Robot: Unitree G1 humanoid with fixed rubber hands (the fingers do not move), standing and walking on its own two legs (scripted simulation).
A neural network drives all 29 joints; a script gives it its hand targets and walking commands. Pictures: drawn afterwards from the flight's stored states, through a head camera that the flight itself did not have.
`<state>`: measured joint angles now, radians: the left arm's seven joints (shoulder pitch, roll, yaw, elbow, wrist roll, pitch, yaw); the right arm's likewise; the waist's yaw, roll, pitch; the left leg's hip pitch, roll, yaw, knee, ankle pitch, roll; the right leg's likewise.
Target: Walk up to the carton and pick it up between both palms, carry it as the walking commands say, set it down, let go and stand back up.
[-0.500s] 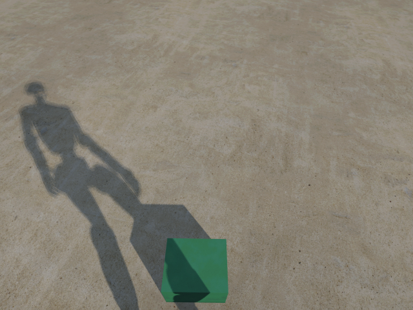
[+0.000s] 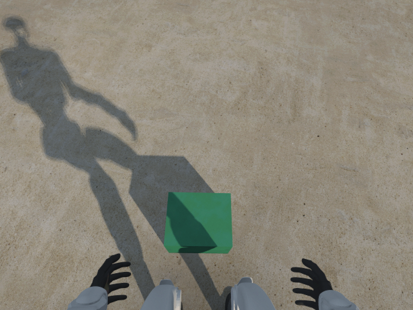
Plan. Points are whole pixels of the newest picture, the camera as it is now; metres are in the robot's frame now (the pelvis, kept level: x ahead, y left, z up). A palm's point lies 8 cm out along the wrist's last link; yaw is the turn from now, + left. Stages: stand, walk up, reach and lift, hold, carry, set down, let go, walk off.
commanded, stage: reach and lift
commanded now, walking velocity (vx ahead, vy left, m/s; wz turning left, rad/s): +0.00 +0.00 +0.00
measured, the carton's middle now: (199, 223) +0.44 +0.03 -0.62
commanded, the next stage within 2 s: none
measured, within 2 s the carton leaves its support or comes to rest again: neither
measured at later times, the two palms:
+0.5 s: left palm (111, 231) +0.30 +0.22 -0.13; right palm (304, 239) +0.29 -0.22 -0.14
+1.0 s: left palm (116, 180) +0.43 +0.24 -0.16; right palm (283, 184) +0.43 -0.20 -0.16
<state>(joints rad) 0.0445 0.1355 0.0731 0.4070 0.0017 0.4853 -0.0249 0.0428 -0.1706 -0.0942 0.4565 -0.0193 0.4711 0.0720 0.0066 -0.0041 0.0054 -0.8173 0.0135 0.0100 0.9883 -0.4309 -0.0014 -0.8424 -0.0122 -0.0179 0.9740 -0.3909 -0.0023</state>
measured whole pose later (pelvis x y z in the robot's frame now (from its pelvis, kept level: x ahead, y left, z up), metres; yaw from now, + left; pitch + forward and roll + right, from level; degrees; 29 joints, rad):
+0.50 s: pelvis -0.04 +0.00 -0.04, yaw +1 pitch +23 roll +0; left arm -0.50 0.24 0.14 0.62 -0.07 0.42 -0.03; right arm -0.47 -0.20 -0.17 0.60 0.07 0.42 0.01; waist -0.01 0.00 0.02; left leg -1.15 0.00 -0.01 1.17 -0.41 0.00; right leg -1.17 -0.01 -0.01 1.14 -0.37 0.00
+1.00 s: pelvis -0.04 +0.00 -0.06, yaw +1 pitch +42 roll -1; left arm -0.96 0.35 0.27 0.83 -0.08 0.15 -0.08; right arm -0.94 -0.22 -0.29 0.80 0.05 0.16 -0.05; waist 0.00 -0.01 -0.05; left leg -1.52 -0.01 -0.03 1.14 -0.35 -0.01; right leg -1.52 0.00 -0.02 1.11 -0.31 0.00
